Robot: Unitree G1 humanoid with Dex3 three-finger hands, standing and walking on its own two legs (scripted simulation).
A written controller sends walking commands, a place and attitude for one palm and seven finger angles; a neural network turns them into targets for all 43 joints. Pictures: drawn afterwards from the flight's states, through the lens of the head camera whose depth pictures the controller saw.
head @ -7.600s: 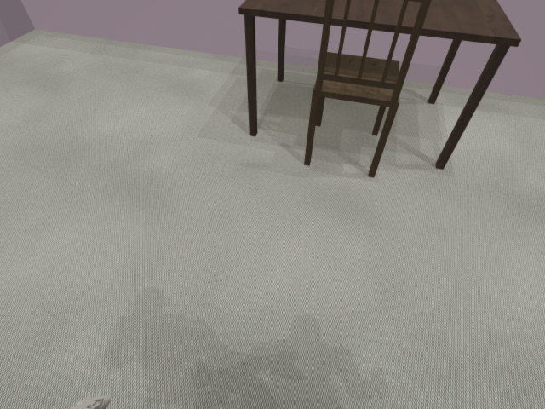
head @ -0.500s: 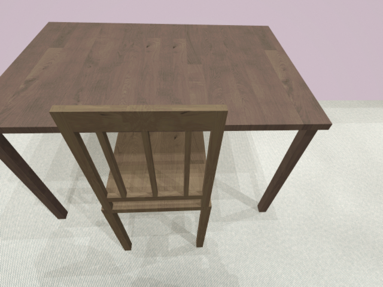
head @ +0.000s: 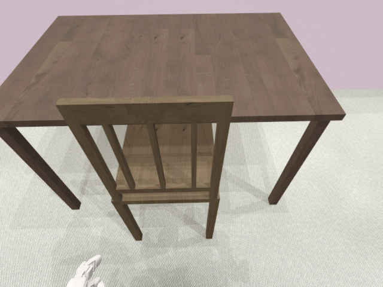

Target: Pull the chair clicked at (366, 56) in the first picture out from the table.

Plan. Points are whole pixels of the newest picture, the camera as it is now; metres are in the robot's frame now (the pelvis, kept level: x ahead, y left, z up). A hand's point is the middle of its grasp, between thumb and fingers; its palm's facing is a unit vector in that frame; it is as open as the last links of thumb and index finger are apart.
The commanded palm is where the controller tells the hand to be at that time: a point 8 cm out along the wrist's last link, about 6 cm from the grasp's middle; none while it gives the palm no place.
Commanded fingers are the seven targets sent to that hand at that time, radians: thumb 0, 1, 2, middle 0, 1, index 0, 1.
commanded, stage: raise the hand toward the chair's back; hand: left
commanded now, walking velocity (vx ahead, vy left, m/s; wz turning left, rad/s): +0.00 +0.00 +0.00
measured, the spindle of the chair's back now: (157, 159) +0.45 +0.14 -0.06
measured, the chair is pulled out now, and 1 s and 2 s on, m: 0.00 0.00 0.00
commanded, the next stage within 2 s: aim the fingers beside a spindle in 1.98 s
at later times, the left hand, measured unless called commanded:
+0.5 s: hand (115, 276) +0.15 +0.17 -0.05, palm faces +0.09 -0.99 -0.05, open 11.0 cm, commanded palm +0.13 +0.23 -0.05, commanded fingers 0.00 0.15 0.58 -0.13 -0.18 -0.13 -0.18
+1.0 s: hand (107, 254) +0.19 +0.20 -0.05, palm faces +0.10 -0.99 -0.04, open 15.2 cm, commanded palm +0.16 +0.25 -0.04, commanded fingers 0.00 -0.43 0.33 -0.07 -0.09 -0.07 -0.09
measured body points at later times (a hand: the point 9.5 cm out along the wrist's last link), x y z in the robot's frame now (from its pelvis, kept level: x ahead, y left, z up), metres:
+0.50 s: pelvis -0.06 -0.03 -0.11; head -0.01 -0.02 +0.34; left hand +0.14 +0.22 -0.05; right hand +0.17 -0.22 -0.17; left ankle +0.03 +0.12 -0.74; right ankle -0.06 -0.12 -0.74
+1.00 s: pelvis -0.04 +0.00 -0.09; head +0.03 +0.01 +0.36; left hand +0.18 +0.25 -0.04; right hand +0.14 -0.25 -0.16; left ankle +0.03 +0.12 -0.74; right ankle -0.06 -0.12 -0.74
